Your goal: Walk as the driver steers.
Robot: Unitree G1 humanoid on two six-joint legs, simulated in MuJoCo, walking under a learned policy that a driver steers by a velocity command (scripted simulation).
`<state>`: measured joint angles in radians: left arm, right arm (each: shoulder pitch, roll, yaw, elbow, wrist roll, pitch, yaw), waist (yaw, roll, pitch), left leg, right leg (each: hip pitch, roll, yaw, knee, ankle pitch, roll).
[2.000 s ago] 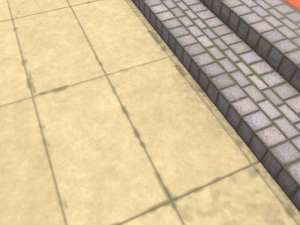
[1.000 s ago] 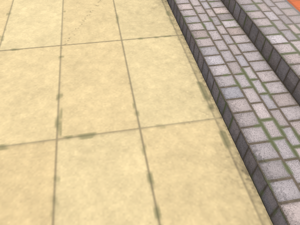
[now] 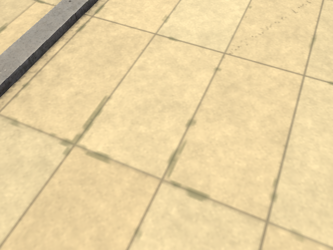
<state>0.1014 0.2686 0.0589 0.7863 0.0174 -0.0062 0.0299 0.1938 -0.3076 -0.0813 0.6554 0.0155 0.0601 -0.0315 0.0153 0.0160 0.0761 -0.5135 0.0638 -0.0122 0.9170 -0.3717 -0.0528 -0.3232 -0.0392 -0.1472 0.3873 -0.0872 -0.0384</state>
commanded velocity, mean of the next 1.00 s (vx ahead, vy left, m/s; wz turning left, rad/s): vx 0.22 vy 0.00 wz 0.22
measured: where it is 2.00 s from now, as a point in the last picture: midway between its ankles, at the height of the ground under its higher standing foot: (162, 169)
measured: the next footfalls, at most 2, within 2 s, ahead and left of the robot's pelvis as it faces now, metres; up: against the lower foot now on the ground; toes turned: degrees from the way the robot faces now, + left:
left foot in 0.12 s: +0.05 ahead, +0.14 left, +0.00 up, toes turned +7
right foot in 0.58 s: +0.09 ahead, -0.08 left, +0.00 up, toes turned +11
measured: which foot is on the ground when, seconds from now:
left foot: up 0.00-0.10, down 0.12-0.58, up 0.60-1.00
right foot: down 0.00-0.12, up 0.14-0.56, down 0.58-1.00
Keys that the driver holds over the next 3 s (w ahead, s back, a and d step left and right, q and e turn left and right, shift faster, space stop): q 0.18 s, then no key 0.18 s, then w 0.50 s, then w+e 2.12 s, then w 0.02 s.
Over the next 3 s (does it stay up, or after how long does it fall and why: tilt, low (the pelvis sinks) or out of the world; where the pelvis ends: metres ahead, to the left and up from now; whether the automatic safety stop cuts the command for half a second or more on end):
stays up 1.19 -0.27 -0.01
